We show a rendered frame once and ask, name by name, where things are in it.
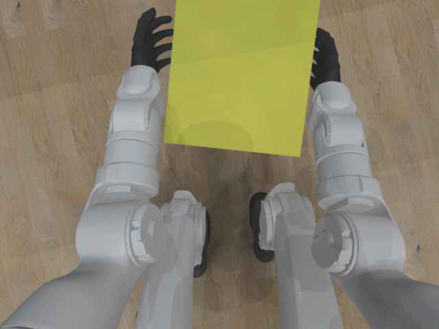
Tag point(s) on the robot right forearm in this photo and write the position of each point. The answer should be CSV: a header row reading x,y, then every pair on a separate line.
x,y
341,155

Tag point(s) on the robot right upper arm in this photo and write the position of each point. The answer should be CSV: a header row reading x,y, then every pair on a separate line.
x,y
365,255

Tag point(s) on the robot right hand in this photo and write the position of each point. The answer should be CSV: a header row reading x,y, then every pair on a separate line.
x,y
327,68

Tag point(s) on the robot left thigh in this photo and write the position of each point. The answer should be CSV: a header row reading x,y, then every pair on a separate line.
x,y
167,296

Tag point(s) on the robot left upper arm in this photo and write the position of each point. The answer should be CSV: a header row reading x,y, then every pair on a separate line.
x,y
116,242

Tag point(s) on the right robot foot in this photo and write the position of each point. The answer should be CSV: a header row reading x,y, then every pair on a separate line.
x,y
263,255

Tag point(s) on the robot left hand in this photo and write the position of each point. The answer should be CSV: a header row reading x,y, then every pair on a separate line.
x,y
143,50

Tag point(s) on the carton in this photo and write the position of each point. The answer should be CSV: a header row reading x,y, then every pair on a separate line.
x,y
240,73

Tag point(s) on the robot left forearm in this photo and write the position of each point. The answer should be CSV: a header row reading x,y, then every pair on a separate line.
x,y
132,146

